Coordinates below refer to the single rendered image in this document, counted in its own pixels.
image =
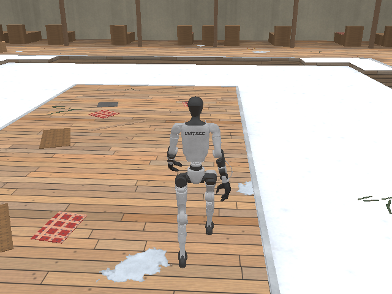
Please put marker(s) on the robot right hand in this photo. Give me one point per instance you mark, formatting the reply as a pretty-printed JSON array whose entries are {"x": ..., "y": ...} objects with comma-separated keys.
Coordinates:
[{"x": 227, "y": 188}]

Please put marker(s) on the left robot forearm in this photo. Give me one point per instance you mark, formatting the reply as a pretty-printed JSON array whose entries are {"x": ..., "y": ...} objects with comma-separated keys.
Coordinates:
[{"x": 170, "y": 157}]

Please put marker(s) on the right robot forearm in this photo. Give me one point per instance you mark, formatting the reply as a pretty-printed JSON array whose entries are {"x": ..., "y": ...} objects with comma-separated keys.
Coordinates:
[{"x": 222, "y": 168}]

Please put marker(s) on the left robot upper arm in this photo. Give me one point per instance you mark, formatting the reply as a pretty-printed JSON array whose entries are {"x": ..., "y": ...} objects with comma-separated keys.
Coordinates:
[{"x": 176, "y": 129}]

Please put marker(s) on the right robot upper arm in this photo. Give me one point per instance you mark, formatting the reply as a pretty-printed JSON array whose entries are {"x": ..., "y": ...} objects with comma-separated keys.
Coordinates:
[{"x": 216, "y": 137}]

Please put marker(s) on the robot left hand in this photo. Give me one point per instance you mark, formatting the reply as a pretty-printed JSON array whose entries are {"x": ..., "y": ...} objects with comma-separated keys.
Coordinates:
[{"x": 173, "y": 168}]

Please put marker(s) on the robot right shin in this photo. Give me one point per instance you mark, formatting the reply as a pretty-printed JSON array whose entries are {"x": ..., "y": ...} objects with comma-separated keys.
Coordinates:
[{"x": 210, "y": 210}]

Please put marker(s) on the left robot foot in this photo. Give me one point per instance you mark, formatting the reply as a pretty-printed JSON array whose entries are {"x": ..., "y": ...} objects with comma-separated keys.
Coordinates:
[{"x": 182, "y": 260}]

